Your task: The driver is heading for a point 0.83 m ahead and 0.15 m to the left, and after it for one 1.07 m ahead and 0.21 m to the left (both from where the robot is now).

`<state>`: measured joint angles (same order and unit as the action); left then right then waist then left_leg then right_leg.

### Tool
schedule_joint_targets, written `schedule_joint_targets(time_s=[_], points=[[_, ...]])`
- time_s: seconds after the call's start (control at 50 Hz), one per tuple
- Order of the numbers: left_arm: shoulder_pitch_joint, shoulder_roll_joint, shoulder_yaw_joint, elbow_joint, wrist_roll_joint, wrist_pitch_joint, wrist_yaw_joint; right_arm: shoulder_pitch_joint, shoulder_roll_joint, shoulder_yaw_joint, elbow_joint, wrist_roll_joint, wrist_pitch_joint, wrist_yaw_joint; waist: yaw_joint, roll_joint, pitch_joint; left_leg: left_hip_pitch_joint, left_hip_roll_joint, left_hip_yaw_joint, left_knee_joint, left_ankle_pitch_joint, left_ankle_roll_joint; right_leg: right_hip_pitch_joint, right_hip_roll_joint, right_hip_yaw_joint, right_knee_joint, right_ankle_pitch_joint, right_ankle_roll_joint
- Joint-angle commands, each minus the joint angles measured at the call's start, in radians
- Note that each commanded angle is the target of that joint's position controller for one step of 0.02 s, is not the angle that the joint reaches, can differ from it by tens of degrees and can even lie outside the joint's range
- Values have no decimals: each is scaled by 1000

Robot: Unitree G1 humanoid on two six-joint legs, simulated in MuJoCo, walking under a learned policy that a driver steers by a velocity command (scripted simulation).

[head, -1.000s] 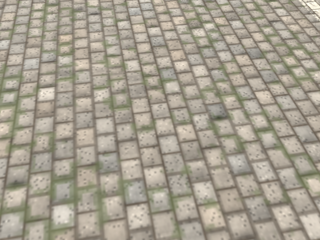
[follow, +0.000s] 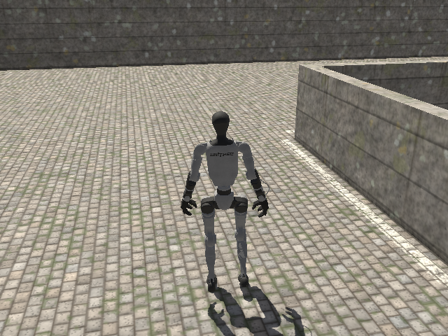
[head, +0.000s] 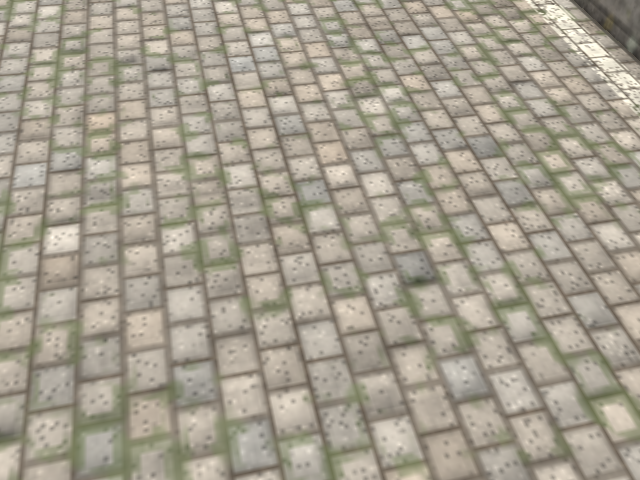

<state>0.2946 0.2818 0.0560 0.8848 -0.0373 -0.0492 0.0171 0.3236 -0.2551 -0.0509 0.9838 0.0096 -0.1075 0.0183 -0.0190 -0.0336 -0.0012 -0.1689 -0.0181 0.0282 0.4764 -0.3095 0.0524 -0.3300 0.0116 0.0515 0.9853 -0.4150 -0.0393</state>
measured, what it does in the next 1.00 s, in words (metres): walks ahead: right foot, then left foot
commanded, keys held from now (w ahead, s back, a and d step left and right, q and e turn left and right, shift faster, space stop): w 0.62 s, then w+q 0.38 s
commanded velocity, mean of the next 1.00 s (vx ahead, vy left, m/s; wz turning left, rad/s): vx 0.47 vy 0.00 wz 0.11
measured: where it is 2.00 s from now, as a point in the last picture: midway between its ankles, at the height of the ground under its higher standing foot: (283, 355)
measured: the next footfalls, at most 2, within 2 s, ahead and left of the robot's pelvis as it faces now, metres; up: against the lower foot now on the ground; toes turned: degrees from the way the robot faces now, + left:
right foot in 0.38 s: +0.37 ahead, -0.13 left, +0.00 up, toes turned -1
left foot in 0.92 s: +0.68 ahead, +0.11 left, +0.00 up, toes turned +9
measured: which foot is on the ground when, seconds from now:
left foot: down 0.00-0.40, up 0.42-0.90, down 0.92-1.00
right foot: up 0.00-0.36, down 0.38-0.94, up 0.96-1.00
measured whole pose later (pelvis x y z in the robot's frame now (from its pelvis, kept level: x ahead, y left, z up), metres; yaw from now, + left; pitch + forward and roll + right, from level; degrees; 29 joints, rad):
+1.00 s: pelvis +0.56 +0.02 -0.02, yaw +10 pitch +2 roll -1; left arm 0.28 0.28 0.03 0.93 -0.01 -0.09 0.00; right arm 0.13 -0.28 -0.06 0.77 0.02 -0.08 0.04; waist 0.02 0.00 0.05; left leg -0.46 -0.05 0.02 0.58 -0.16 0.09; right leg -0.23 0.00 0.00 1.11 -0.44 -0.01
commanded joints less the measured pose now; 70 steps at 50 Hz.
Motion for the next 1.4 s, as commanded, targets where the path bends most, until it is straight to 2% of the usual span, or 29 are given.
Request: schedule_joint_targets(time_s=[0.02, 0.08, 0.16, 0.26, 0.32, 0.36, 0.38, 0.4, 0.42, 0.44, 0.48, 0.54, 0.62, 0.72, 0.82, 0.86, 0.9, 0.92, 0.94, 0.96, 0.98, 1.02, 1.08, 1.18, 1.24, 1.3, 1.36, 1.38, 1.4], points=[[-133, 94, 25, -99, 8, -49, -13, 45, -112, -9, -34, -5, -8, 0, -31, 129, 109, 267, 286, -392, -329, 14, 126, -470, -110, 26, 76, 148, -25], [-166, 48, 19, -104, 21, -40, -31, 107, -103, 0, -16, -8, 8, -8, -38, 133, 76, 260, 234, -242, -332, 307, 122, -430, -108, -35, -17, 242, 12], [-314, 8, -1, -157, 18, -38, -37, 114, -140, -2, -16, -11, 22, -29, -61, 116, 112, 157, 201, -142, -375, 361, 120, -357, -81, -76, -275, 392, 51], [-430, 25, -8, -200, 8, -45, -57, 165, -148, -8, 10, 6, 25, -36, -65, 124, 159, 174, 245, -112, -390, 369, 122, -281, -56, -74, -444, 478, 21], [-388, 72, 8, -198, 11, -52, -66, 140, -171, -22, 4, 6, 35, -38, -4, 135, 98, 274, 278, -94, -277, 655, 96, -192, -27, -80, -472, 402, -28], [-150, 136, 45, -128, 10, -46, -54, 116, -175, -25, -7, -5, 53, -38, 122, 154, -66, 253, 234, -51, 9, 968, 61, 119, 33, -125, -469, 366, -79], [37, 179, 62, -81, 15, -40, -43, 113, -155, -13, -26, -15, 57, -39, 197, 118, -192, 53, 198, -41, 270, 792, 34, 431, -73, -8, -433, 340, -129], [152, 275, 82, -49, 34, -37, -41, 253, -4, 29, -42, -17, 39, -24, 132, -157, -373, -348, 7, -28, 694, 159, -36, 815, -353, 495, -505, 97, -307], [142, 185, 56, -39, 27, -36, -45, 221, -51, 21, -23, 7, 8, -16, 150, -171, -402, -468, -31, -169, 846, -249, -21, 784, -399, 750, -701, -62, -323], [32, 139, 38, -48, 21, -41, -44, 96, -143, -7, -72, 38, -11, -12, 128, -135, -188, -564, 35, -157, 891, -193, 0, 616, -359, 598, -733, -78, -257], [-116, 82, 20, -69, 32, -51, -49, -4, -143, -13, -95, 28, -18, -23, 60, -4, -23, -497, 128, -112, 783, -22, 5, 302, -281, 342, -789, 139, -205], [-146, 57, 12, -51, 41, -65, -56, 53, -75, -12, -82, 8, 19, -29, -12, -40, 0, -362, 176, -108, 682, 44, -14, 118, -215, 181, -860, 274, -197], [-75, 109, 21, -9, 38, -70, -35, -91, -86, -15, -145, -8, 32, -34, 7, -14, 65, -479, 192, -91, 477, 216, -59, 100, -207, 103, -910, 347, -213], [3, 143, 23, 27, 34, -65, -16, -258, -54, 4, -191, 6, 19, -8, 71, 2, 75, -426, 136, -33, 176, 463, -49, 167, -187, -39, -920, 393, -161], [62, 148, 27, 66, 29, -33, -12, -360, -72, 7, -264, 14, 19, 26, 91, 13, 92, -524, 107, -48, 87, 346, 4, 419, -268, -86, -833, 487, -131], [40, 169, 34, 56, 29, -17, -7, -330, -95, -2, -278, 12, 19, 39, 60, -14, 59, -459, 67, -3, 83, 239, 34, 468, -278, -114, -730, 737, -109], [10, 178, 34, 35, 35, 5, 3, -122, -163, -43, -238, 10, 25, 38, -54, -23, -75, -172, -19, 61, 59, 207, 79, 431, -235, -177, -422, 1053, -65], [23, 159, 22, 7, 49, 5, 14, 52, -243, -77, -203, 11, 31, 26, -117, 49, -187, 130, 62, -99, 62, 232, 135, 223, -195, -199, -133, 881, -27], [127, 18, -26, -31, 68, -24, -8, 110, -345, -101, -199, 14, 34, 21, -46, 302, -309, 518, 311, -647, -20, 43, 333, -244, 12, -167, 253, 162, 48], [66, 87, -14, -24, 42, -67, -23, 120, -248, -73, -211, 14, 33, 19, -85, 228, -377, 599, 357, -858, -168, -32, 350, -393, 41, 26, 380, -132, 35], [-29, 150, 3, -58, 5, -96, -34, 78, -206, -60, -216, 4, 30, 14, -93, 192, -238, 508, 323, -707, -180, 25, 291, -474, -18, 55, 389, -62, 7], [-103, 137, 3, -75, 22, -110, -24, -48, -163, -48, -254, -3, 26, 11, -30, 28, -88, 225, 246, -484, -200, 243, 244, -405, -94, 36, 228, 65, 5], [-77, 116, 12, -83, 49, -74, -18, -96, -145, -41, -283, -7, 25, 4, 36, 65, -51, 37, 194, -385, -258, 392, 245, -276, -120, 31, 86, 113, 43], [-214, 67, -1, -140, 58, -55, -9, -49, -205, -63, -277, 2, 45, -32, 13, 90, -8, -118, 91, -214, -206, 665, 174, -183, -35, -23, -276, 371, 105], [-287, 66, -1, -176, 44, -54, -17, 5, -202, -64, -262, 9, 69, -42, -24, 129, -43, -112, 80, -248, -156, 569, 115, -101, 25, -22, -417, 526, 98], [-290, 112, 15, -192, 43, -52, -20, 0, -185, -63, -266, 8, 85, -55, -5, 148, -50, -27, 108, -356, -74, 475, 95, -85, 25, 37, -499, 477, 79], [-157, 158, 33, -163, 62, -69, -16, -59, -140, -51, -310, 3, 94, -63, 66, 128, -118, -5, 43, -385, 152, 408, 40, 97, -44, 53, -607, 585, 19], [-83, 206, 39, -165, 79, -67, -6, -35, -87, -33, -335, -14, 92, -60, 73, -20, -238, -132, -40, -294, 401, 90, -7, 338, -232, 203, -553, 908, -44], [-77, 224, 41, -164, 84, -45, -6, 207, -55, -22, -325, 5, 91, -54, -30, -269, -367, -368, -150, -233, 642, -478, -53, 594, -476, 521, -527, 1052, -248]])
Velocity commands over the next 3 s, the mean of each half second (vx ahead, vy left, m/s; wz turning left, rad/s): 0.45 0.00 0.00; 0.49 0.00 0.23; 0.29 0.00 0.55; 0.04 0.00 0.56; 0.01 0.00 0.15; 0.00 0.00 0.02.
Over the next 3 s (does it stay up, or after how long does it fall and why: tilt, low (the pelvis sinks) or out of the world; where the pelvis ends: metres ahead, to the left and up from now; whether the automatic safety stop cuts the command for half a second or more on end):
stays up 0.84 0.06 0.00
